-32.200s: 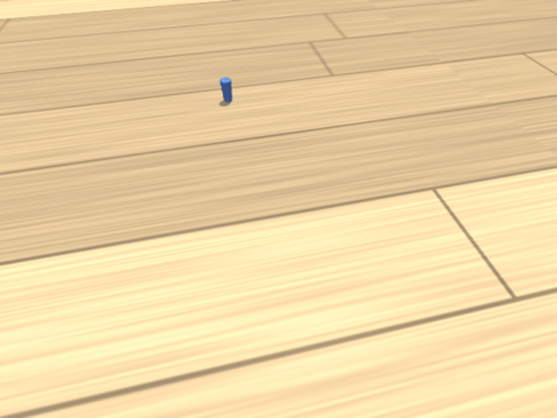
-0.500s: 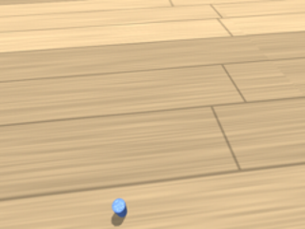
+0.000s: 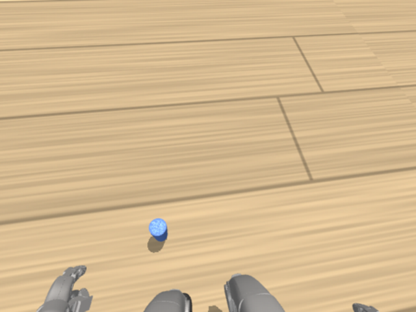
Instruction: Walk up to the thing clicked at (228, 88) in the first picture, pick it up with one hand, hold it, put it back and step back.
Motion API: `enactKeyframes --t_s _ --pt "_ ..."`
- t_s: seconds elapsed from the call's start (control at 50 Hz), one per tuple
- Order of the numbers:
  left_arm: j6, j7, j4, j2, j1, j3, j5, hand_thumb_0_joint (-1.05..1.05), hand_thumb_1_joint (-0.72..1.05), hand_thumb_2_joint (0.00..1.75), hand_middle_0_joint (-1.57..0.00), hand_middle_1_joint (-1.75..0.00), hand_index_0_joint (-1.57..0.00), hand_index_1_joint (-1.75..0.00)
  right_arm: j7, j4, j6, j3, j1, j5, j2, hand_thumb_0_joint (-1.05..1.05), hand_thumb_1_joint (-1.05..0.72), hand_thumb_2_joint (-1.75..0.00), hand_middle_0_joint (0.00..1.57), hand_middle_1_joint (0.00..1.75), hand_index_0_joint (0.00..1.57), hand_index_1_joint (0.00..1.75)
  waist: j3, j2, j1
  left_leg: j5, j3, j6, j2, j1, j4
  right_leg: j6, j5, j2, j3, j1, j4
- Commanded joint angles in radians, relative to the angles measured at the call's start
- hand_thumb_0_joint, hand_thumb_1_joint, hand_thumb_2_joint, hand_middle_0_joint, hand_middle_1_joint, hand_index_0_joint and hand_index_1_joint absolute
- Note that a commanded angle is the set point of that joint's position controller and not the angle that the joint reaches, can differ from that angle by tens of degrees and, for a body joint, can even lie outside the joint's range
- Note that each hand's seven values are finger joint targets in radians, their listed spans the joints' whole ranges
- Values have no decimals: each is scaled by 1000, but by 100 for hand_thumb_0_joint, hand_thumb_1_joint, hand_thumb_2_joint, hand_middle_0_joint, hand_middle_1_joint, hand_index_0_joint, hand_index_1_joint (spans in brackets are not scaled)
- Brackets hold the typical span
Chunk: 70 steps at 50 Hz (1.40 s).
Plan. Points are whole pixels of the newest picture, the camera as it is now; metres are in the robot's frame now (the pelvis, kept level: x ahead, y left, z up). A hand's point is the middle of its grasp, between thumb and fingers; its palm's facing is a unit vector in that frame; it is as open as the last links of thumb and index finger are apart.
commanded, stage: step back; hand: left
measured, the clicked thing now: (159, 231) +0.41 +0.20 -0.69
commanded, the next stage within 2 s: none
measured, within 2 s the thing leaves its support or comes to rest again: neither
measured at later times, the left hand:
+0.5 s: hand out of the picture +0.01 +0.25 -0.14, palm faces -0.03 -0.92 -0.39, open 7.4 cm
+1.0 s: hand out of the picture -0.19 +0.23 -0.15, palm faces -0.06 -0.92 -0.39, open 7.4 cm
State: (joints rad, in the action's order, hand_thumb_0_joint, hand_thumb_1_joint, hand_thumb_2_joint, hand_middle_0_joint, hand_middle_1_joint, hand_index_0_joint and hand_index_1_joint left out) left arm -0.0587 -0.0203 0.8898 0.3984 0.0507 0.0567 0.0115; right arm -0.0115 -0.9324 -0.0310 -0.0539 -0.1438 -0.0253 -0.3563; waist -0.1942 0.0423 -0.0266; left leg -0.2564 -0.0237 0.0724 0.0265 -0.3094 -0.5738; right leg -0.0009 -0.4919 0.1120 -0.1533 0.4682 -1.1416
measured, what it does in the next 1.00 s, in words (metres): walks backwards: right foot, then left foot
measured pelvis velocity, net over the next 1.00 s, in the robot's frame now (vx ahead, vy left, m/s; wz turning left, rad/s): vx -0.28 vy -0.04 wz -0.06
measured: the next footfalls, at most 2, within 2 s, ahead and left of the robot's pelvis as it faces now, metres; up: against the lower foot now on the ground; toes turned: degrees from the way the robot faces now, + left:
right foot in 0.22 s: -0.04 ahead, -0.14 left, +0.00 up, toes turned +0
left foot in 0.54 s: -0.10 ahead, +0.10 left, +0.00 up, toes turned -2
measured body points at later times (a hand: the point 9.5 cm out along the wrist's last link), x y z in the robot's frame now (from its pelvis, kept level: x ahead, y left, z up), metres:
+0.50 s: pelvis -0.12 -0.01 -0.01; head -0.06 -0.01 +0.44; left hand +0.01 +0.30 -0.12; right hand -0.04 -0.33 -0.12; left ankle -0.13 +0.11 -0.71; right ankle -0.08 -0.14 -0.73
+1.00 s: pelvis -0.28 -0.04 -0.01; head -0.23 -0.05 +0.43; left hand -0.18 +0.28 -0.13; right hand -0.17 -0.37 -0.13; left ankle -0.18 +0.10 -0.70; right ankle -0.29 -0.16 -0.73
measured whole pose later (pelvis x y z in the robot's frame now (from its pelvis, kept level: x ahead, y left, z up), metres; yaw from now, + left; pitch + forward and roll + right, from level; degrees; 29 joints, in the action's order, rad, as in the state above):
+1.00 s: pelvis -0.28 -0.04 -0.01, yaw -3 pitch -2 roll +0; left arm -0.05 0.02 0.84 0.36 0.20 0.08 0.04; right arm -0.03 -0.83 -0.05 -0.06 -0.12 -0.01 -0.42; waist -0.16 -0.03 0.02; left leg -0.44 0.11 -0.01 0.04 -0.54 -0.92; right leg 0.01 -0.38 0.02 -0.04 0.28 -0.70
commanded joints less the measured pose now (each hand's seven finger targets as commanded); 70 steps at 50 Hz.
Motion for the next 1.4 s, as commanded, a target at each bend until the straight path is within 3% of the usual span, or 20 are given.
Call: enactKeyframes --t_s 0.0,0.2,0.24,0.26,0.34,0.44,0.5,0.54,0.56,0.62,0.78,0.88,0.9,0.92,0.94,1.0,1.16,1.2,1.24,1.38 --pt "21 -13 -96 168 52 53 3 0 90 90 -20 -30 -20 -30 -28 93 28 -72 -43 0 -264 0 -90 -90 20 30 20 30 276 -145 -14 619 272 172 -285 354 69 -27 -30 -41 -15 68 86" --pt "41 5 -50 169 242 74 26 0 90 90 -20 -30 -20 -30 -10 133 10 -62 27 17 -263 0 -90 -90 20 30 20 30 316 -102 55 149 200 34 -216 16 7 64 268 -153 47 -349 701" --pt "39 11 -109 319 123 106 27 0 90 90 -20 -30 -20 -30 -14 141 5 -57 74 23 -218 0 -90 -90 20 30 20 30 184 267 70 -303 41 -72 68 -133 -360 305 263 -471 -375 -148 849" --pt "47 7 -150 304 71 104 34 0 90 90 -20 -30 -20 -30 -14 128 0 -62 48 16 -240 0 -90 -90 20 30 20 30 142 213 53 -356 142 -82 57 -116 -535 339 346 -522 -414 -74 851" --pt "47 -9 -181 206 -16 84 24 0 90 90 -20 -30 -20 -30 -15 94 13 -43 -62 34 -230 0 -90 -90 20 30 20 30 172 104 5 -217 150 -90 98 -132 -596 221 605 -328 -73 -179 709" --pt "27 -8 -188 200 76 77 24 0 90 90 -20 -30 -20 -30 -16 117 29 -34 -69 16 -204 0 -90 -90 20 30 20 30 242 155 49 -208 67 -75 2 -103 -86 193 673 -329 -64 -418 584" --pt "7 5 -202 177 100 60 6 0 90 90 -20 -30 -20 -30 -16 101 46 -55 -107 -8 -225 0 -90 -90 20 30 20 30 260 41 36 177 102 -55 -50 130 206 99 506 -243 -2 -257 434" --pt "5 -7 -216 171 53 67 1 0 90 90 -20 -30 -20 -30 -7 139 44 -93 -54 -10 -413 0 -90 -90 20 30 20 30 248 -302 -11 429 556 187 -427 95 241 18 -148 -31 58 -27 130" --pt "4 -15 -208 192 2 77 15 0 90 90 -20 -30 -20 -30 -12 134 49 -96 -64 -14 -389 0 -90 -90 20 30 20 30 223 -218 -31 416 587 231 -440 44 234 17 -157 -31 -47 -31 -12" --pt "5 -8 -163 179 98 80 -8 0 90 90 -20 -30 -20 -30 -28 147 49 -62 16 -6 -291 0 -90 -90 20 30 20 30 202 -150 49 501 296 146 -293 89 143 24 -28 -21 -55 24 -141" --pt "16 9 -168 162 129 81 7 0 90 90 -20 -30 -20 -30 -26 181 37 -70 -34 -11 -297 0 -90 -90 20 30 20 30 267 -202 -1 388 278 180 -302 216 92 -26 -25 -80 41 -36 214" --pt "32 17 -76 168 285 92 24 0 90 90 -20 -30 -20 -30 -17 192 4 -63 18 5 -290 0 -90 -90 20 30 20 30 294 -192 63 140 207 43 -201 -59 -23 32 226 -101 113 -375 710" --pt "39 19 -95 236 257 111 40 0 90 90 -20 -30 -20 -30 -15 198 2 -48 -5 10 -231 0 -90 -90 20 30 20 30 248 17 49 -110 177 -23 -57 -263 -173 79 129 -253 -158 -400 771" --pt "31 20 -139 361 179 137 33 0 90 90 -20 -30 -20 -30 -32 221 5 -52 53 19 -217 0 -90 -90 20 30 20 30 210 270 96 -353 108 -76 76 -241 -418 259 159 -495 -395 -147 856" --pt "37 15 -174 365 100 131 35 0 90 90 -20 -30 -20 -30 -35 206 1 -67 47 14 -263 0 -90 -90 20 30 20 30 148 241 72 -355 197 -90 32 -178 -589 312 150 -554 -451 12 884" --pt "42 0 -189 232 -18 96 35 0 90 90 -20 -30 -20 -30 -27 146 10 -52 -52 30 -241 0 -90 -90 20 30 20 30 135 92 -7 -202 176 -81 96 -173 -658 192 447 -341 -79 -73 719" --pt "18 -8 -196 223 80 80 21 0 90 90 -20 -30 -20 -30 -21 128 28 -45 -100 2 -205 0 -90 -90 20 30 20 30 239 148 50 -143 15 -71 18 -42 -22 180 644 -343 -45 -345 542" --pt "5 -1 -205 190 102 59 10 0 90 90 -20 -30 -20 -30 -23 110 35 -59 -130 -6 -236 0 -90 -90 20 30 20 30 267 59 38 99 103 -43 -46 124 176 105 502 -280 -6 -220 439" --pt "4 -13 -223 185 30 69 0 0 90 90 -20 -30 -20 -30 -12 145 31 -95 -78 -11 -427 0 -90 -90 20 30 20 30 264 -288 -10 363 585 215 -432 51 236 14 -157 -57 95 -24 97" --pt "8 -7 -148 163 129 74 7 0 90 90 -20 -30 -20 -30 -27 149 31 -58 -7 -13 -260 0 -90 -90 20 30 20 30 224 -163 38 494 267 172 -278 154 92 -18 -50 -40 0 31 -46"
